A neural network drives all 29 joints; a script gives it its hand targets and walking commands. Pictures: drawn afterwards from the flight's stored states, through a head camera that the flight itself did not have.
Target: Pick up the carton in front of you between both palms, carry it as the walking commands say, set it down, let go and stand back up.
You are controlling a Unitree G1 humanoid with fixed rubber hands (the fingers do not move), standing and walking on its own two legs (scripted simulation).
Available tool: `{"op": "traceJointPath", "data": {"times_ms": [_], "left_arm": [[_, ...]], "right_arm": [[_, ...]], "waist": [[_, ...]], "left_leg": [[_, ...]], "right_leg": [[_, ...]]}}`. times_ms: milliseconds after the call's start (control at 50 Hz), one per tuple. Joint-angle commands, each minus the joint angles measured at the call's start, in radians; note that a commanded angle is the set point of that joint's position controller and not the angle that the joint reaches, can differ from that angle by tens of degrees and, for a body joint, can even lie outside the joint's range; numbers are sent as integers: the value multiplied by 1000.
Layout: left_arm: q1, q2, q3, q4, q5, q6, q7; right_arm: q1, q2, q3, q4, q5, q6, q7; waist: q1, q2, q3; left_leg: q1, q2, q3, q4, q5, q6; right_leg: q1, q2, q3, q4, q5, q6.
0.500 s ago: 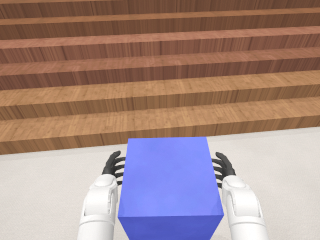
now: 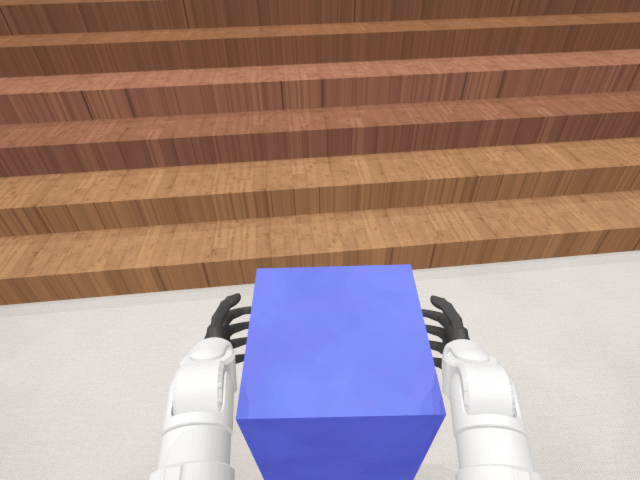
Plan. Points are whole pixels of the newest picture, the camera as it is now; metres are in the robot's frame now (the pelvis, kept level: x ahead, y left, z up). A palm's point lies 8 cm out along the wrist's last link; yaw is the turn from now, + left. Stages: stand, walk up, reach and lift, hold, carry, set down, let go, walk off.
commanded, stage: hold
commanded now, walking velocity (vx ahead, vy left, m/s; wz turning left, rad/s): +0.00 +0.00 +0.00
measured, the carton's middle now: (336, 378) +0.30 +0.00 -0.02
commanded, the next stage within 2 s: carry in 0.20 s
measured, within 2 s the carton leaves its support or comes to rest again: neither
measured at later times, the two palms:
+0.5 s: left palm (198, 306) +0.34 +0.19 +0.08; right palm (420, 302) +0.35 -0.11 +0.07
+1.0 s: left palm (216, 200) +0.58 +0.21 +0.09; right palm (380, 192) +0.61 -0.09 +0.08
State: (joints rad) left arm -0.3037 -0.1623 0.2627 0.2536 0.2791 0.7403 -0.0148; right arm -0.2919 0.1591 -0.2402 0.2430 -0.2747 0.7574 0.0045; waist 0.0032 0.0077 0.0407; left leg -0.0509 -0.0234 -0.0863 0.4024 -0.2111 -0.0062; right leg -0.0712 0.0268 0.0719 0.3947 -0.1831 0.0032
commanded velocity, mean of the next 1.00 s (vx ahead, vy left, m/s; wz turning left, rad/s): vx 0.42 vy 0.00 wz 0.00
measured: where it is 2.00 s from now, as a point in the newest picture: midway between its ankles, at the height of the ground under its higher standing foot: (311, 331)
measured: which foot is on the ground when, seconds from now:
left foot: down 0.00-0.66, up 0.68-1.00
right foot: down 0.00-0.42, up 0.44-0.64, down 0.66-1.00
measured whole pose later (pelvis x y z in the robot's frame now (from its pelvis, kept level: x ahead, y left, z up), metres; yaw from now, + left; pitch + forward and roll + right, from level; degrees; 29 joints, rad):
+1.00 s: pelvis +0.33 +0.04 -0.01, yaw +4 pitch +5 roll +1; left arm -0.19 -0.14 0.12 -0.33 0.10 1.23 0.09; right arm -0.17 0.13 -0.12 -0.34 -0.10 1.24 -0.10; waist 0.04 -0.02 -0.12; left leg -0.56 0.07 0.18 0.55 -0.13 0.01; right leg 0.01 -0.06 -0.19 0.28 -0.37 0.02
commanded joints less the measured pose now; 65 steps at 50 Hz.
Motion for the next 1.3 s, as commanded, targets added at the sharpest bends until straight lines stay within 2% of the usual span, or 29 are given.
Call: {"op": "traceJointPath", "data": {"times_ms": [0, 160, 180, 220, 240, 320, 360, 380, 420, 440, 480, 520, 580, 620, 640, 660, 680, 700, 740, 780, 840, 960, 1020, 1040, 1060, 1080, 1140, 1180, 1280], "left_arm": [[-484, -895, -553, -14, -241, -20, -226], [-436, -886, -566, -52, -249, -14, -221], [-462, -885, -584, -62, -258, -5, -224], [-459, -889, -609, -90, -285, 0, -221], [-475, -891, -630, -122, -296, 6, -216], [-438, -871, -712, -231, -347, 61, -182], [-443, -840, -751, -301, -377, 116, -164], [-455, -828, -772, -329, -396, 147, -159], [-465, -809, -815, -367, -441, 214, -154], [-483, -815, -840, -388, -473, 245, -158], [-474, -842, -869, -418, -536, 291, -161], [-434, -858, -885, -464, -577, 327, -158], [-353, -860, -876, -532, -577, 378, -147], [-294, -852, -861, -565, -556, 406, -141], [-248, -842, -852, -573, -542, 420, -137], [-215, -810, -845, -588, -514, 428, -134], [-219, -834, -832, -580, -499, 437, -132], [-282, -849, -831, -613, -514, 445, -132], [-343, -852, -844, -662, -550, 464, -127], [-371, -850, -857, -672, -577, 478, -129], [-352, -834, -862, -647, -598, 495, -141], [-329, -820, -852, -619, -596, 504, -160], [-325, -815, -856, -637, -589, 503, -163], [-327, -803, -854, -642, -587, 503, -164], [-346, -822, -871, -663, -592, 508, -164], [-343, -827, -872, -655, -588, 503, -167], [-353, -891, -890, -661, -590, 466, -171], [-334, -928, -899, -662, -582, 444, -164], [-237, -910, -900, -660, -532, 410, -136]], "right_arm": [[-517, 916, 558, -44, 255, -32, 221], [-468, 908, 567, -79, 263, -27, 215], [-505, 896, 579, -84, 271, -22, 216], [-516, 908, 603, -114, 294, -16, 215], [-533, 912, 629, -144, 310, -11, 213], [-533, 894, 726, -247, 389, 41, 202], [-535, 882, 768, -295, 431, 91, 196], [-531, 866, 778, -313, 445, 120, 190], [-461, 819, 781, -329, 455, 183, 173], [-443, 805, 780, -349, 454, 212, 160], [-455, 793, 793, -443, 479, 263, 140], [-448, 812, 826, -529, 515, 306, 130], [-381, 836, 845, -599, 547, 361, 135], [-330, 848, 851, -618, 557, 392, 145], [-311, 835, 847, -624, 561, 405, 151], [-306, 831, 857, -650, 571, 423, 159], [-353, 825, 862, -672, 579, 440, 164], [-417, 826, 868, -680, 598, 449, 170], [-432, 843, 858, -675, 624, 460, 174], [-426, 849, 854, -664, 623, 465, 165], [-365, 845, 832, -619, 586, 471, 145], [-346, 849, 818, -613, 545, 475, 127], [-318, 850, 811, -607, 542, 471, 132], [-301, 844, 806, -603, 534, 468, 134], [-296, 841, 801, -578, 519, 459, 137], [-284, 871, 809, -579, 530, 453, 140], [-356, 955, 852, -646, 565, 421, 148], [-375, 969, 875, -670, 589, 405, 154], [-315, 921, 893, -693, 607, 391, 175]], "waist": [[1, -10, -229], [1, -6, -239], [0, -21, -264], [4, -39, -258], [3, -52, -240], [7, -133, -322], [6, -108, -344], [1, -40, -328], [-22, 251, -277], [-25, 252, -224], [-29, 136, -268], [-30, 149, -339], [-24, 171, -366], [-9, 89, -406], [11, 7, -457], [28, -234, -478], [29, -272, -416], [26, -173, -377], [20, -41, -345], [20, -64, -321], [16, -99, -311], [22, -177, -251], [-9, -100, -359], [-35, 4, -422], [-31, 265, -494], [-27, 254, -472], [-22, 25, -442], [-16, 65, -439], [-18, 116, -380]], "left_leg": [[-25, -58, 15, -81, 81, 6], [-5, -61, 12, -82, 147, 5], [-127, 108, 7, -4, 24, 16], [-206, 82, -16, -21, -360, 21], [-267, 69, -14, 1, -454, 23], [-289, 13, 127, 152, -174, 6], [-190, 23, 126, 41, -214, 20], [-129, 69, 58, -17, -267, 34], [62, 314, -340, -196, -329, 137], [120, 370, -422, -195, -152, 195], [173, 356, -326, -154, 84, 207], [172, 295, -178, -118, 185, 161], [85, 240, -45, -86, 155, 128], [-154, 187, 80, 60, 138, 82], [-337, 155, 139, 217, 79, 46], [-603, 70, 225, 505, -148, -2], [-764, 39, 168, 635, -303, 18], [-794, 104, 111, 723, -310, 36], [-766, 161, 98, 702, -207, 35], [-691, 155, 142, 557, -115, 12], [-621, 120, 203, 367, -24, -9], [-435, 66, 312, 122, 135, 21], [-28, 5, 384, 69, 57, 37], [170, 166, 146, 5, -89, 68], [355, 450, -349, -137, -222, 208], [346, 477, -438, -188, -89, 247], [190, 402, -161, -142, 175, 179], [122, 361, -41, -180, 169, 141], [158, 298, 119, -205, 274, 141]], "right_leg": [[94, 53, 1, -64, 79, 6], [111, 56, 5, -65, 148, 8], [-12, -124, 4, 1, 18, -7], [-100, -124, 56, -73, -426, -20], [-117, -136, 85, -92, -546, -29], [-83, -237, 198, -133, -418, -110], [-166, -209, 124, -85, -451, -100], [-248, -161, 45, -3, -430, -72], [-567, -35, -165, 358, -302, 6], [-692, -46, -175, 365, -350, 6], [-687, -68, -158, 334, -344, -3], [-580, -35, -206, 260, -230, -1], [-391, 0, -274, 96, -119, 8], [-2, -1, -294, -34, 25, 0], [236, -111, -161, -43, -44, -33], [381, -388, 259, -139, -240, -139], [373, -505, 459, -180, -214, -243], [299, -505, 433, -176, -157, -264], [194, -440, 265, -212, -151, -211], [130, -370, 92, -256, -95, -157], [120, -312, -50, -240, 62, -138], [82, -270, -186, -165, 263, -89], [-44, -205, -309, 192, 418, -30], [-224, -166, -300, 419, 211, 9], [-504, -43, -267, 736, -139, 50], [-637, -54, -147, 876, -286, 24], [-639, -167, -75, 847, -161, -29], [-574, -170, -99, 723, -104, -27], [-610, -137, -185, 438, 20, 0]]}}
